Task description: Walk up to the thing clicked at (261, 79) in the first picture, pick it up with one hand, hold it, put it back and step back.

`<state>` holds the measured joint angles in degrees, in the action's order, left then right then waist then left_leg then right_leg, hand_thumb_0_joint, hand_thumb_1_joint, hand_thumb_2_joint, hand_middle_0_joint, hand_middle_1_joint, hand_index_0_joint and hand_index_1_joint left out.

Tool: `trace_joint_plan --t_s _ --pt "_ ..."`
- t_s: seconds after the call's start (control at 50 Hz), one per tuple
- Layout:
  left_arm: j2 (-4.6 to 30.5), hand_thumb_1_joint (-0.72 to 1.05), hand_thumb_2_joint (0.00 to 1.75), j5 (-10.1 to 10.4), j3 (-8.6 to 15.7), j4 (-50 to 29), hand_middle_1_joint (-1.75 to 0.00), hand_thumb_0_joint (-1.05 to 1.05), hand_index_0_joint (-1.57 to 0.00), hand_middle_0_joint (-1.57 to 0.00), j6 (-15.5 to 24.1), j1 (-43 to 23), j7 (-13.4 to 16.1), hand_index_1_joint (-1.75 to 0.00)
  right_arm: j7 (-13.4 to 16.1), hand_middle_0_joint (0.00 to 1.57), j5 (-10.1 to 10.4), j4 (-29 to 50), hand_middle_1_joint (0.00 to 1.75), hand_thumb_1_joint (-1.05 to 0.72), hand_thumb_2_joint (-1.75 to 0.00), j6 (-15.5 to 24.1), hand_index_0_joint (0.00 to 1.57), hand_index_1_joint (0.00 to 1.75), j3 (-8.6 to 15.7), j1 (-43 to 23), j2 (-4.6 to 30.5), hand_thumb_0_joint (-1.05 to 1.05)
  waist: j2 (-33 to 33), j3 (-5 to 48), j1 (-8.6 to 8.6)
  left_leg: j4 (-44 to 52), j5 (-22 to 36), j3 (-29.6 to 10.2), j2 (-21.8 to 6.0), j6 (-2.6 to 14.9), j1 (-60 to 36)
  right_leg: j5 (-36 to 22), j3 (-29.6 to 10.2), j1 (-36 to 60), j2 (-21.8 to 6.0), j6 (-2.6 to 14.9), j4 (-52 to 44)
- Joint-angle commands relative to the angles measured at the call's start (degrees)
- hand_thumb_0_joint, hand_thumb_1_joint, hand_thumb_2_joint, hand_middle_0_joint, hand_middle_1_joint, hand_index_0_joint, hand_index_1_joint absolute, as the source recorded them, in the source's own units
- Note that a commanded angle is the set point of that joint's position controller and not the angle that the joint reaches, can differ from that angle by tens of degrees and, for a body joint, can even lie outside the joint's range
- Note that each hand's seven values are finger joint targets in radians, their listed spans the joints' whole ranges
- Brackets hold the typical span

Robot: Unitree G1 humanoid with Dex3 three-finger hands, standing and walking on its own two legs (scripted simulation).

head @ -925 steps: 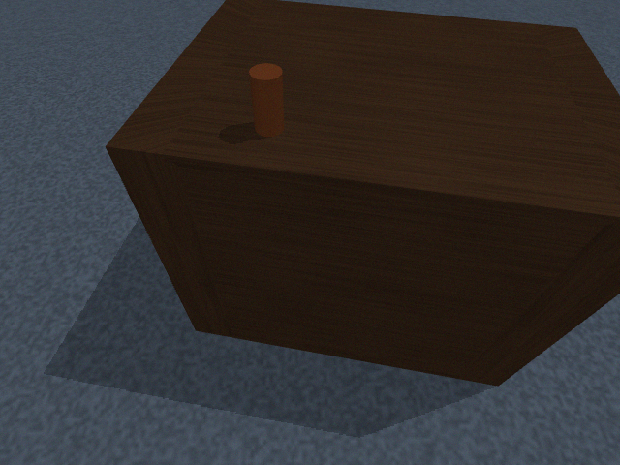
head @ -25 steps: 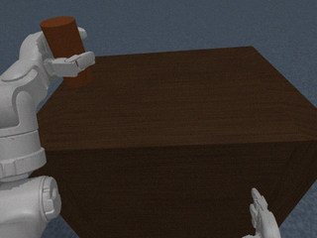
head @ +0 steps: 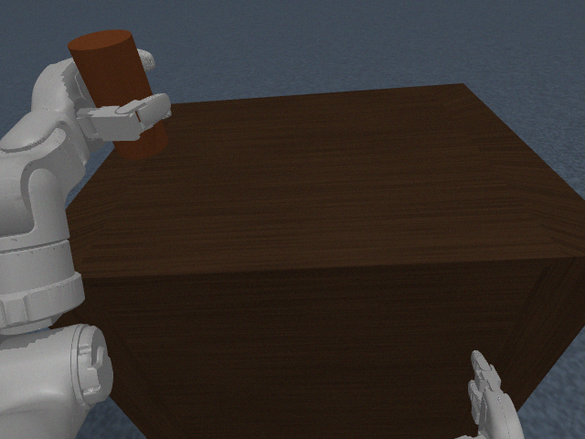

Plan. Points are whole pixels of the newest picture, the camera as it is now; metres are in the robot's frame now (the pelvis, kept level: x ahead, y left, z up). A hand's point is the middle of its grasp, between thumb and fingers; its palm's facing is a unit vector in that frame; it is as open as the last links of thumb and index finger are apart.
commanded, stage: crouch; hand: left
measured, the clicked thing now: (124, 98) +0.35 +0.17 +0.35
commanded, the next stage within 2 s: lower in 1.38 s
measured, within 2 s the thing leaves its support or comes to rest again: neither
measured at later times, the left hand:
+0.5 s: hand (161, 138) +0.42 +0.18 +0.26, palm faces +0.16 -0.99 +0.04, open 8.1 cm
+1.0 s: hand (169, 154) +0.46 +0.20 +0.21, palm faces +0.17 -0.99 +0.01, open 8.0 cm
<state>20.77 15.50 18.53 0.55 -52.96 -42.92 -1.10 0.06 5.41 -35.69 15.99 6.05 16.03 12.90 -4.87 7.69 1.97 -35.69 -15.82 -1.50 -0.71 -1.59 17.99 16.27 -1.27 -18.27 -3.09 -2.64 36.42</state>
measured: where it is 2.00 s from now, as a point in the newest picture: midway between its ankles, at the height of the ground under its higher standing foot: outside the picture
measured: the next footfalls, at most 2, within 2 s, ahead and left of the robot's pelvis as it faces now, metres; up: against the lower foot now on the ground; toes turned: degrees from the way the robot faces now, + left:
none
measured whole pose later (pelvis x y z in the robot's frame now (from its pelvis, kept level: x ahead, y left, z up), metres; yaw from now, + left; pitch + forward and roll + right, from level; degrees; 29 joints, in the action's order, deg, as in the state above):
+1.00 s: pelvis +0.02 +0.00 +0.00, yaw -1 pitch +3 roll +0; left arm 22.1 9.4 18.1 35.8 -16.0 -43.9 -2.8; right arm 2.8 2.0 -38.3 18.7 3.4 14.8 12.2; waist -2.2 4.4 -1.9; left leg -35.6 -16.6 -1.2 -1.7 -1.8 22.5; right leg 16.1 -1.5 -22.5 -2.1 -2.4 35.1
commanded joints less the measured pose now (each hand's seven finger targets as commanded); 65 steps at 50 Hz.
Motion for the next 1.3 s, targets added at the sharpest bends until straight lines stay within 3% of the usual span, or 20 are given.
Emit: trace_joint_plan --t_s 0.0,0.2,0.26,0.32,0.38,0.42,0.48,0.64,0.72,0.74,0.76,0.78,0.82,0.92,1.02,1.04,1.06,1.12,1.26,1.28 --pt "10.4 0.42 1.36 0.2 2.0 -7.3 -1.50 0.00 -1.44 -1.42 5.6 -29.4 0.5 -1.50 0.3 0.05 0.2 8.5 0.05 0.59 -0.04 3.8 0.05 0.05 2.1 -9.8 5.8 0.00 4.5 5.9 -0.89 7.6 -1.5 1.6 1.0 1.39 -3.7 0.6 4.8 -1.9 3.5 1.75 -7.4" --pt "14.2 0.50 1.37 -2.0 2.3 2.4 -1.50 0.00 -1.44 -1.43 15.3 -33.9 1.0 -1.50 2.4 0.05 -1.1 6.4 0.05 0.58 -0.04 5.9 0.05 0.05 2.3 -8.9 6.7 0.00 5.5 9.8 -2.90 5.6 -1.0 2.8 2.1 1.97 -3.6 -0.5 3.8 -2.2 2.6 1.42 -7.5" --pt "15.0 0.50 1.36 -2.6 2.7 3.6 -1.51 0.00 -1.46 -1.44 19.4 -35.5 1.0 -1.51 2.9 0.05 -1.5 6.3 0.05 0.58 -0.04 6.6 0.05 0.05 0.9 -9.8 5.7 0.00 4.7 12.6 -1.84 4.8 1.1 2.4 1.7 1.84 -4.1 -2.2 4.0 -1.0 2.6 1.55 -6.7" --pt "16.2 0.45 1.35 -3.2 3.2 6.7 -1.49 0.00 -1.43 -1.42 23.1 -35.5 0.6 -1.49 3.5 0.05 -2.1 7.1 0.05 0.57 -0.05 7.1 0.05 0.05 2.0 -10.1 7.4 0.00 4.9 14.6 -2.00 4.3 3.1 2.2 1.5 1.73 -3.9 -4.1 3.9 0.2 2.7 1.62 -6.0" --pt "16.2 0.43 1.33 -4.1 3.2 8.4 -1.49 0.00 -1.43 -1.42 26.2 -34.8 0.4 -1.49 3.6 0.05 -2.2 6.8 0.05 0.56 -0.05 7.1 0.05 0.05 0.3 -10.6 5.3 0.00 3.1 15.4 -0.82 4.1 4.6 2.4 1.6 1.45 -2.8 -4.8 3.8 0.7 2.8 1.85 -5.7" --pt "16.3 0.42 1.35 -3.9 3.9 12.5 -1.50 0.00 -1.43 -1.42 27.9 -32.1 0.2 -1.50 3.9 0.05 -2.4 6.7 0.05 0.56 -0.05 6.9 0.05 0.05 1.4 -10.1 6.7 0.00 5.0 14.2 -1.49 4.1 4.4 2.4 1.4 1.65 -2.0 -4.9 3.7 0.9 3.0 1.70 -5.8" --pt "15.7 0.40 1.33 -4.8 2.2 11.3 -1.50 0.00 -1.43 -1.41 30.6 -33.7 -0.5 -1.49 3.9 0.05 -2.6 7.3 0.05 0.56 -0.05 6.9 0.05 0.05 1.0 -10.2 6.4 0.00 2.7 16.3 -1.75 4.2 6.5 2.5 1.2 1.39 -3.6 -6.8 3.6 0.8 3.2 1.93 -5.5" --pt "14.8 0.44 1.35 -5.3 0.9 14.8 -1.49 0.00 -1.43 -1.41 35.2 -33.1 -1.6 -1.49 3.6 0.05 -2.9 6.2 0.05 0.57 -0.05 6.3 0.05 0.05 0.2 -5.7 5.8 0.00 1.9 14.9 -3.90 4.4 7.9 2.4 0.6 1.52 -5.7 -8.8 3.8 -1.2 3.6 2.04 -5.7" --pt "15.2 0.48 1.37 -4.9 1.3 17.3 -1.51 0.00 -1.44 -1.43 37.1 -31.8 -2.2 -1.51 3.5 0.05 -2.9 5.7 0.05 0.56 -0.05 6.2 0.05 0.05 0.3 -5.0 6.1 0.00 2.8 13.2 -4.37 4.5 7.7 2.5 0.9 1.78 -4.9 -8.8 3.7 -1.2 3.4 1.86 -6.3" --pt "14.7 0.47 1.37 -5.0 0.9 16.2 -1.51 0.00 -1.45 -1.43 37.7 -32.5 -2.2 -1.51 3.3 0.05 -2.8 5.9 0.05 0.56 -0.05 6.3 0.05 0.05 -0.4 -6.3 5.4 0.00 1.3 13.2 -3.53 4.6 7.7 2.5 1.0 1.60 -4.7 -8.7 3.7 -1.5 3.4 2.11 -6.1" --pt "14.7 0.45 1.37 -5.0 1.0 18.5 -1.52 0.00 -1.44 -1.43 38.0 -31.7 -2.2 -1.51 3.5 0.05 -3.0 6.6 0.05 0.56 -0.05 6.4 0.05 0.05 0.7 -5.7 6.9 0.00 3.1 13.2 -5.03 4.5 7.6 2.4 0.6 1.69 -5.9 -8.8 3.8 -2.2 3.6 2.01 -6.1" --pt "14.2 0.49 1.38 -5.3 0.0 14.8 -1.52 0.00 -1.45 -1.43 38.9 -34.3 -2.2 -1.52 3.3 0.05 -3.0 5.5 0.05 0.56 -0.05 6.4 0.05 0.05 0.3 -6.3 6.1 0.00 -0.2 14.0 -3.84 4.9 8.2 2.2 0.6 1.32 -5.9 -9.1 3.9 -2.0 3.7 2.41 -6.0" --pt "16.4 0.47 1.38 -5.6 2.2 18.4 -1.52 0.00 -1.44 -1.42 39.5 -32.9 -1.7 -1.52 3.3 0.05 -3.1 6.5 0.05 0.56 -0.05 6.2 0.05 0.05 1.1 -6.1 7.4 0.00 1.2 14.1 -3.96 5.1 8.0 1.8 0.1 1.16 -6.3 -8.6 4.3 -2.0 4.0 2.46 -6.0" --pt "15.4 0.47 1.40 -5.5 1.9 20.2 -1.52 0.00 -1.43 -1.41 42.5 -32.2 -1.5 -1.52 3.0 0.05 -3.1 6.0 0.05 0.56 -0.05 5.9 0.05 0.05 -0.7 -6.7 5.6 0.00 1.4 14.8 -3.56 4.7 10.0 2.0 0.3 1.28 -5.8 -10.4 4.1 -0.5 3.7 2.44 -5.7" --pt "18.1 0.46 1.41 -5.7 4.0 22.8 -1.53 0.00 -1.43 -1.41 45.1 -30.9 -1.7 -1.53 3.0 0.05 -3.2 6.7 0.05 0.55 -0.05 5.0 0.05 0.05 0.1 -8.0 6.6 0.00 2.5 16.6 -3.02 4.0 13.1 2.5 0.7 1.63 -4.2 -13.6 3.6 2.3 3.4 2.07 -5.5" --pt "18.4 0.44 1.41 -5.7 4.5 24.0 -1.53 0.00 -1.43 -1.41 45.4 -30.4 -1.7 -1.53 3.2 0.05 -3.3 7.5 0.05 0.55 -0.05 4.9 0.05 0.05 1.2 -7.9 8.1 0.00 3.0 17.2 -3.70 4.0 13.2 2.3 0.4 1.56 -5.2 -13.5 3.8 1.9 3.6 2.16 -5.5" --pt "17.7 0.44 1.41 -6.1 3.2 22.2 -1.53 0.00 -1.42 -1.40 46.0 -32.3 -1.8 -1.53 3.1 0.05 -3.4 7.0 0.05 0.56 -0.05 4.6 0.05 0.05 0.3 -7.2 6.8 0.00 1.6 18.6 -3.62 4.1 13.9 2.4 0.5 1.45 -5.8 -14.3 3.7 2.5 3.5 2.21 -5.5" --pt "18.6 0.45 1.39 -6.1 4.6 23.7 -1.51 0.00 -1.40 -1.38 47.0 -30.9 -1.7 -1.51 3.1 0.05 -3.2 7.5 0.05 0.56 -0.05 3.7 0.05 0.05 0.1 -7.3 6.4 0.00 3.1 18.4 -3.69 3.6 15.6 2.8 0.8 1.85 -4.9 -16.6 3.3 4.0 3.2 1.75 -5.7" --pt "18.5 0.46 1.40 -6.5 3.7 25.6 -1.52 0.00 -1.41 -1.38 49.4 -30.6 -3.0 -1.51 3.1 0.05 -3.3 7.3 0.05 0.56 -0.05 1.9 0.05 0.05 -0.2 -7.0 6.0 0.00 2.2 16.4 -4.45 3.9 15.0 2.9 0.7 1.98 -5.1 -16.3 3.3 1.8 3.2 1.79 -6.2" --pt "16.9 0.47 1.40 -6.4 2.6 26.3 -1.52 0.00 -1.41 -1.39 49.6 -30.5 -3.2 -1.51 3.1 0.05 -3.4 6.6 0.05 0.56 -0.05 1.6 0.05 0.05 -0.2 -6.8 5.6 0.00 1.9 15.6 -5.20 4.1 14.3 3.0 0.6 1.93 -5.4 -15.6 3.4 1.0 3.2 1.90 -6.2"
